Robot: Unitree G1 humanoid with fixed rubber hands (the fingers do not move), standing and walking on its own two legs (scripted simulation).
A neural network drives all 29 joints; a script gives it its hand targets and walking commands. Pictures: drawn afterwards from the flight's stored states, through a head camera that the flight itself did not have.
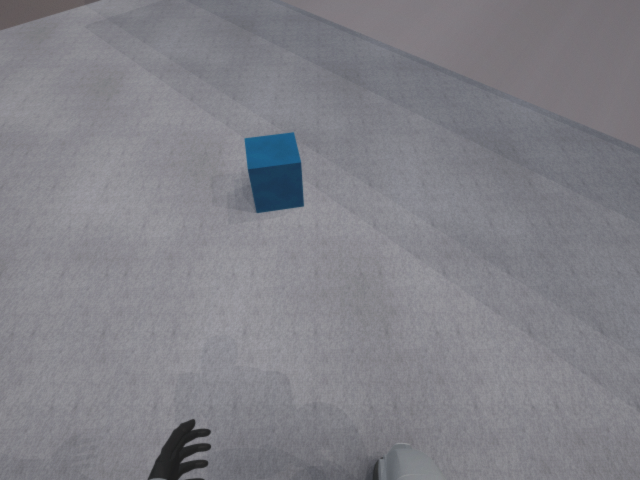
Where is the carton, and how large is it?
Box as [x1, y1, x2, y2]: [244, 132, 303, 212]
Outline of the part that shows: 293,132 244,138 248,172 257,212 303,205 300,160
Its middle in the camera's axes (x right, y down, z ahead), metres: -0.20 -0.30 +1.68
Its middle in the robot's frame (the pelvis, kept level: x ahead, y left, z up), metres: +1.38 +0.08 -0.66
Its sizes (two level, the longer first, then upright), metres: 0.210 0.200 0.250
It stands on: the floor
